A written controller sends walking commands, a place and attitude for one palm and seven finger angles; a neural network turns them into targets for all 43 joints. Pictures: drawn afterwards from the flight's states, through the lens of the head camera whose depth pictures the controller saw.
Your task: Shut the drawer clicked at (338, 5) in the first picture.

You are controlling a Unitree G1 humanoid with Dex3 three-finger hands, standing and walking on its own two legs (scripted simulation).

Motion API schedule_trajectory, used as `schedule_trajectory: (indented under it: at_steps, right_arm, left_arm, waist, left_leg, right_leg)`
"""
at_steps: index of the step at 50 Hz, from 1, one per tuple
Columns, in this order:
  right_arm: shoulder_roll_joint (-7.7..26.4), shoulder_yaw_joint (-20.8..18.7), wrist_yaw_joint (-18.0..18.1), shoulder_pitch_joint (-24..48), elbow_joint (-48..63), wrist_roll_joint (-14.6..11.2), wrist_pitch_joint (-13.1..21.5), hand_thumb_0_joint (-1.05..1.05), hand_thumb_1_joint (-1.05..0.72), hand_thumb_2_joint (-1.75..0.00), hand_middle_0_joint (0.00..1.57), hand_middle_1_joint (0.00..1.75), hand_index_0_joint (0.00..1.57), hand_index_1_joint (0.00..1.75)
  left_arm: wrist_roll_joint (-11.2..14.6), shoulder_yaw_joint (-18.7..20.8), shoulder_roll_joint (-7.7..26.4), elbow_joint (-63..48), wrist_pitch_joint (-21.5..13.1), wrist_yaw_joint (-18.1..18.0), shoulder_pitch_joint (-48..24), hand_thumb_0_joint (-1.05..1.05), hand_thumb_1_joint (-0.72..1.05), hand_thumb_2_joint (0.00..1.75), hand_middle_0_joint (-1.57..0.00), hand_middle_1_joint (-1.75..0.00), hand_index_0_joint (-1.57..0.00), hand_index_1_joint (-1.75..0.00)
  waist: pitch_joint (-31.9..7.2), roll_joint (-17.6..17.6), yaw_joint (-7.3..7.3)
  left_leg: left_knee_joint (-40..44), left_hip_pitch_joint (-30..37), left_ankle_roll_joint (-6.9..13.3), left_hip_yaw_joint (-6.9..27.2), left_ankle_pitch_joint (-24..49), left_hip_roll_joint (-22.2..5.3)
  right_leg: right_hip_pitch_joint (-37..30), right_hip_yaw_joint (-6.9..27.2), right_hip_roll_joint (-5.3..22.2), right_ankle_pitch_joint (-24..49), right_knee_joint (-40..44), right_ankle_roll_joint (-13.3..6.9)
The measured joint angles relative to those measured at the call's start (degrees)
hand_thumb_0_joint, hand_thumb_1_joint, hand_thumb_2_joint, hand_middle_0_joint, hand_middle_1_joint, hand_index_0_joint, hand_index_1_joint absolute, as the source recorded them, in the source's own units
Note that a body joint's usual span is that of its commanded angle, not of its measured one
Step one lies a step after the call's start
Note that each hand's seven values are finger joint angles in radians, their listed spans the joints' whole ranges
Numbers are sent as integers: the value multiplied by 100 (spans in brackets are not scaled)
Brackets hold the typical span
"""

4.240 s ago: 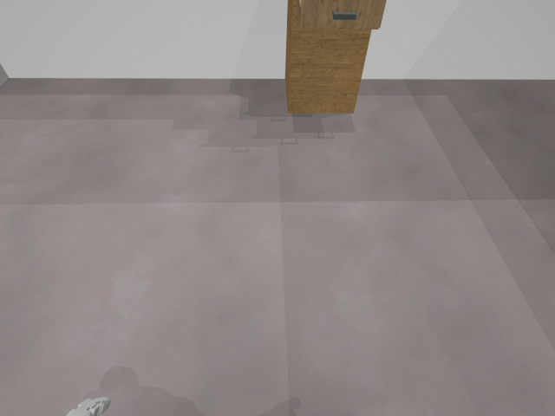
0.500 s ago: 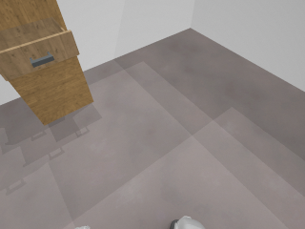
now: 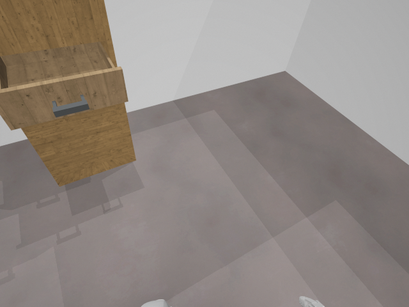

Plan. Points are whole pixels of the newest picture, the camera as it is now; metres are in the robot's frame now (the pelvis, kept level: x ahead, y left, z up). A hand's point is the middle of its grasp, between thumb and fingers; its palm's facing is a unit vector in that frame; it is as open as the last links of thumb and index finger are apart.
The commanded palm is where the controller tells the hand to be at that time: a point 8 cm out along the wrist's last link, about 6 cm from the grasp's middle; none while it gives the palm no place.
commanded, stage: walk to a spot facing it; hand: left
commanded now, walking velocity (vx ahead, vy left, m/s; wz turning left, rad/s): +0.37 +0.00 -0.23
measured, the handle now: (70, 104) +0.67 +0.51 -0.07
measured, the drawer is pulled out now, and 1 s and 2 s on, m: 0.21 0.21 0.21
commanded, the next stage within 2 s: turn to face it in 0.30 s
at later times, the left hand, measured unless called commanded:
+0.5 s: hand (164, 224) +0.34 +0.13 -0.16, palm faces -0.21 -0.96 -0.21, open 7.4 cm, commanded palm none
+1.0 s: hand (151, 219) +0.35 +0.17 -0.17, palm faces +0.13 -0.97 -0.20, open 7.3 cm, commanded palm none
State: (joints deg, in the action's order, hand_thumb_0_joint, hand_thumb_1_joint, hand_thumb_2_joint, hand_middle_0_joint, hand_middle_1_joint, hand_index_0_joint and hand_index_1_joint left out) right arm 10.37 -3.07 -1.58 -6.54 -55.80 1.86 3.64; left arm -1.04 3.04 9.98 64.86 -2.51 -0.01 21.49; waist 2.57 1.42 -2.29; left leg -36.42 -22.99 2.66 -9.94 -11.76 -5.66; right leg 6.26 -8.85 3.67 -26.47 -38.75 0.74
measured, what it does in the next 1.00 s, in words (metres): walks ahead: right foot, then left foot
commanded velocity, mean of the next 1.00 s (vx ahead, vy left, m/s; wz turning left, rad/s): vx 0.10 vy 0.00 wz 0.19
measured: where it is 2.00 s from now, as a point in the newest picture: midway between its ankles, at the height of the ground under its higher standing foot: outside the picture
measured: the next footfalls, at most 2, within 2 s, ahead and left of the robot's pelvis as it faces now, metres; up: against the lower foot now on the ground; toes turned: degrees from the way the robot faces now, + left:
right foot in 0.52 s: +0.34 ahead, -0.16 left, +0.00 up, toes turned -19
left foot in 0.94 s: +0.34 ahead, +0.08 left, +0.00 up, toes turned +12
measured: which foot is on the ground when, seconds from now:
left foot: down 0.00-0.52, up 0.54-0.92, down 0.94-1.00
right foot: up 0.00-0.50, down 0.52-0.94, up 0.96-1.00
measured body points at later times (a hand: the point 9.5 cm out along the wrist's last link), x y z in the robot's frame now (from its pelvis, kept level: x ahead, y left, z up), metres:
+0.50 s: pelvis +0.20 -0.03 +0.00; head +0.24 -0.05 +0.45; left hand +0.35 +0.18 -0.14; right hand +0.07 -0.21 -0.15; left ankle +0.09 +0.09 -0.72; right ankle +0.30 -0.15 -0.71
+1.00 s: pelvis +0.27 -0.03 +0.00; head +0.29 +0.00 +0.44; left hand +0.35 +0.22 -0.16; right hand +0.36 -0.29 -0.13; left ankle +0.31 +0.07 -0.72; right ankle +0.29 -0.15 -0.70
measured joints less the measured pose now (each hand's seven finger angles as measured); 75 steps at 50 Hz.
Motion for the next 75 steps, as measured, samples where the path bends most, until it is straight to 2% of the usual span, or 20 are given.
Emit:
schedule_trajectory:
  at_steps: [3,7,12,17,24,26,28,30,32,38,44,47,48,50,54,61,67,70,73,75]
  right_arm:
    - [-80,54,97,-109,10,-12,70,0,-91,-90,20,30,20,30]
    - [-180,-28,272,-496,-171,-91,109,-1,-94,-89,20,30,20,30]
    - [-138,-16,289,-1005,-446,-91,77,-1,-95,-89,20,30,20,30]
    - [-233,24,275,-1430,-646,-77,17,0,-93,-89,20,30,20,30]
    - [-319,49,265,-1808,-822,-33,-81,0,-91,-89,20,30,20,30]
    - [-404,80,239,-1981,-949,-90,-126,0,-91,-89,20,30,20,30]
    - [-402,87,241,-1883,-1036,-165,-241,1,-91,-89,20,30,20,30]
    - [-378,69,259,-1715,-1015,-187,-357,1,-91,-89,20,30,20,30]
    - [-336,49,262,-1497,-917,-165,-445,1,-91,-89,20,30,20,30]
    - [-205,-16,187,-932,-381,-105,-575,0,-91,-90,20,30,19,30]
    - [10,-99,96,-619,-35,-81,-646,1,-92,-90,20,30,19,30]
    - [150,-124,60,-558,173,-64,-600,1,-92,-90,20,30,19,30]
    - [168,-139,61,-527,224,-46,-571,1,-92,-90,20,30,19,30]
    - [177,-120,76,-474,327,-20,-510,0,-92,-90,20,30,19,30]
    - [197,-61,140,-482,374,-37,-485,0,-91,-89,20,30,20,30]
    - [262,-54,115,-449,364,-54,-559,0,-91,-89,20,30,20,30]
    - [351,-131,57,-406,380,-85,-697,1,-91,-89,21,30,20,30]
    - [466,-226,41,-373,348,-96,-805,1,-91,-89,20,30,20,30]
    - [535,-265,1,-301,298,-67,-869,1,-91,-89,20,30,20,30]
    - [539,-264,-14,-263,293,-72,-854,1,-91,-89,20,30,20,30]
  left_arm:
    - [-3,29,-3,60,131,30,-84,1,92,90,-20,-30,-20,-30]
    - [-49,107,12,-92,168,52,-287,1,92,90,-20,-30,-20,-30]
    - [-76,186,6,-332,271,50,-515,1,91,90,-20,-30,-20,-30]
    - [-77,205,-5,-489,388,118,-816,1,92,90,-20,-30,-20,-30]
    - [-65,125,-8,-740,300,115,-1393,1,91,90,-20,-30,-20,-30]
    - [-84,63,62,-814,77,72,-1493,1,91,90,-20,-30,-20,-30]
    - [-33,9,0,-811,-96,8,-1666,1,91,90,-20,-30,-20,-30]
    - [0,-64,-91,-827,-120,-43,-1739,1,91,90,-20,-30,-20,-30]
    - [11,-118,-188,-827,-87,-101,-1737,0,91,90,-20,-30,-20,-30]
    - [20,-96,-345,-871,105,-181,-1669,-1,92,90,-21,-30,-20,-30]
    - [-50,-20,-176,-1025,252,-164,-1582,-1,92,90,-21,-30,-21,-30]
    - [-23,46,-15,-1099,332,-145,-1422,0,91,90,-21,-30,-21,-30]
    - [4,83,64,-1114,385,-130,-1374,0,91,90,-21,-30,-21,-30]
    - [1,144,233,-1123,520,-121,-1306,0,91,90,-21,-30,-20,-30]
    - [0,243,451,-1106,577,-85,-1216,1,91,90,-20,-30,-20,-30]
    - [47,223,542,-1188,582,-111,-1063,1,91,90,-20,-30,-20,-30]
    - [85,99,423,-1388,440,-127,-1082,1,91,90,-20,-30,-20,-30]
    - [15,-1,225,-1448,359,-146,-1041,1,91,90,-20,-30,-20,-30]
    - [-3,-77,80,-1450,337,-151,-924,1,91,90,-20,-30,-20,-30]
    - [-17,-112,21,-1411,327,-153,-872,1,91,90,-20,-30,-20,-30]
  waist:
    - [61,4,36]
    - [17,25,41]
    - [-71,44,72]
    - [16,-8,186]
    - [316,-216,539]
    - [265,-137,565]
    - [343,-246,558]
    - [355,-319,560]
    - [298,-355,556]
    - [63,-310,583]
    - [25,-125,406]
    - [33,-72,348]
    - [46,-12,345]
    - [112,58,345]
    - [171,28,306]
    - [143,-212,289]
    - [95,-393,324]
    - [99,-551,300]
    - [97,-532,270]
    - [119,-481,282]
  left_leg:
    - [107,348,118,-136,-260,75]
    - [908,1009,105,-328,-155,238]
    - [1592,1656,54,-572,-173,357]
    - [1803,2167,-89,-829,-443,327]
    - [1244,2583,-484,-1142,-1236,-10]
    - [261,2304,-525,-1004,-1566,-167]
    - [-1479,1552,-469,-206,-1937,-195]
    - [-2723,864,-444,385,-1915,-57]
    - [-3216,311,-461,614,-1640,-9]
    - [-2564,-508,-582,574,-1111,-64]
    - [-1308,-222,-569,309,-1144,-68]
    - [-309,206,-473,283,-658,-6]
    - [-323,153,-314,305,-558,74]
    - [-427,50,-98,360,-574,184]
    - [121,189,-55,535,-276,364]
    - [816,378,-82,907,163,564]
    - [536,123,-292,1353,166,742]
    - [-769,-315,-392,1397,-979,812]
    - [-2364,-693,-487,1201,-1099,768]
    - [-2770,-719,-568,1097,-1016,663]
  right_leg:
    - [1016,444,-35,132,-2263,-138]
    - [2015,635,118,968,-2967,-106]
    - [2763,712,250,1631,-2685,15]
    - [2908,445,318,1852,-1727,80]
    - [2310,60,21,1669,1,-196]
    - [1886,-6,-1,2033,482,-379]
    - [1888,-111,-42,1534,99,-541]
    - [1700,-220,-50,1318,104,-559]
    - [1474,-312,-53,1366,355,-476]
    - [1048,-654,61,1466,911,-443]
    - [937,-1031,314,1198,658,-295]
    - [1070,-1189,500,894,141,-162]
    - [1200,-1109,566,613,-151,-33]
    - [1630,-507,434,-173,-1121,159]
    - [2219,296,154,105,-2456,328]
    - [1885,693,26,144,-1525,431]
    - [974,666,-150,683,497,285]
    - [888,401,-107,841,506,-88]
    - [724,228,20,836,680,-144]
    - [634,113,93,893,808,-148]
